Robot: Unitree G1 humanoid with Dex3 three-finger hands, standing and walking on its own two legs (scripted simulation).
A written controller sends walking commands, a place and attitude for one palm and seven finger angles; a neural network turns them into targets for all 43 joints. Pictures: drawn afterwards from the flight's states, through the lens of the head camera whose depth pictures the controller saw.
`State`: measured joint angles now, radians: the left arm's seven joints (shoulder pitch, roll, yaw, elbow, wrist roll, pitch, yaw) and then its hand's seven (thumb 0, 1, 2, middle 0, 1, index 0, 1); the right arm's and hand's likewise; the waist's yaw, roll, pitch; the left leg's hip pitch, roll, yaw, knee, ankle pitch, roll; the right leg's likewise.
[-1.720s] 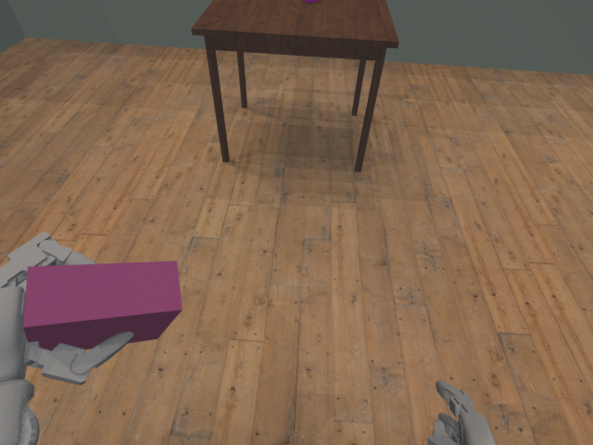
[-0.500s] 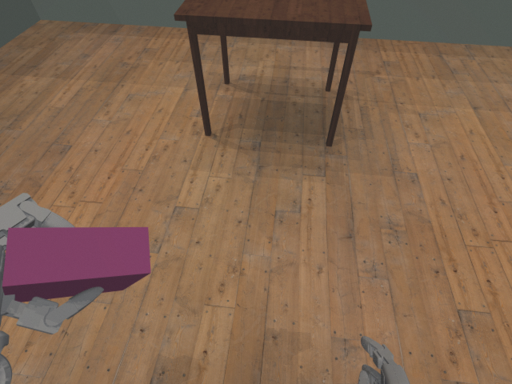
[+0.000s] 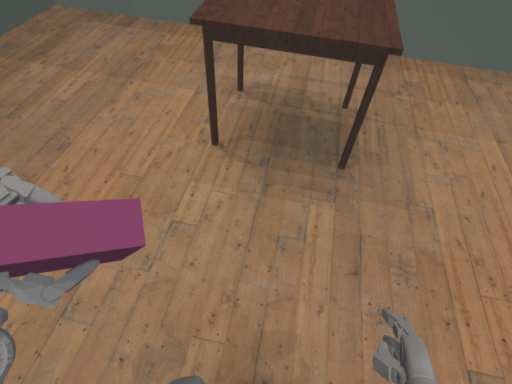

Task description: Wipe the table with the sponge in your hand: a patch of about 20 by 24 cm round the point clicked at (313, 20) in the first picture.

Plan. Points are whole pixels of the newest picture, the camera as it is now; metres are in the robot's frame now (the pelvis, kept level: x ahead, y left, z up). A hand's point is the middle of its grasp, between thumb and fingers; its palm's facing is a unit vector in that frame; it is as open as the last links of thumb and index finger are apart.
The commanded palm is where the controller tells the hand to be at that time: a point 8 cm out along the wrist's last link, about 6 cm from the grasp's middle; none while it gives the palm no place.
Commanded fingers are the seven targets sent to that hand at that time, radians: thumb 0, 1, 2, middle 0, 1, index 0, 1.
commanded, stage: walk to a spot facing it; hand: left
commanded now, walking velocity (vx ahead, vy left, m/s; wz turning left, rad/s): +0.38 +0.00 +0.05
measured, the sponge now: (91, 236) +0.24 +0.21 +0.16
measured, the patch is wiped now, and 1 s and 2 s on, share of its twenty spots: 0.00 0.00 0.00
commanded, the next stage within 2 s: none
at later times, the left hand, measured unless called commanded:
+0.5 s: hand (154, 158) +0.36 +0.17 +0.18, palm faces +0.41 -0.78 -0.47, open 9.6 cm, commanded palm +0.29 +0.22 +0.20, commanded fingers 0.00 0.10 1.30 -1.20 -1.60 -1.20 -1.60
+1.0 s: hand (177, 87) +0.49 +0.17 +0.20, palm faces +0.48 -0.73 -0.48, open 9.6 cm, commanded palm +0.44 +0.20 +0.20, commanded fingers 0.00 0.10 1.30 -1.20 -1.60 -1.20 -1.60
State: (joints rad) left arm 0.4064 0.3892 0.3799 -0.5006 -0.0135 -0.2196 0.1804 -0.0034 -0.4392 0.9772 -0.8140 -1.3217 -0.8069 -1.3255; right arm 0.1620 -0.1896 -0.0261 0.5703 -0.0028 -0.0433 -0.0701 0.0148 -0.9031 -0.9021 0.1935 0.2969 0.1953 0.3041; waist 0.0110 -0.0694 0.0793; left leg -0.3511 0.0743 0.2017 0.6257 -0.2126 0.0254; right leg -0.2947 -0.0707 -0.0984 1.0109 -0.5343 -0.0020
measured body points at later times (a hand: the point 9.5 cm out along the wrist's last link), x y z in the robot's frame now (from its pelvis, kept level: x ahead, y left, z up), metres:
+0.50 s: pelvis +0.15 -0.07 +0.02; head +0.19 -0.08 +0.46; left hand +0.33 +0.21 +0.20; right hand +0.32 -0.32 -0.09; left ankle +0.17 +0.07 -0.65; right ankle +0.14 -0.17 -0.72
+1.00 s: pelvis +0.31 -0.09 +0.02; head +0.35 -0.10 +0.47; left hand +0.46 +0.20 +0.22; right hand +0.49 -0.26 -0.09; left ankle +0.28 +0.05 -0.72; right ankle +0.38 -0.21 -0.70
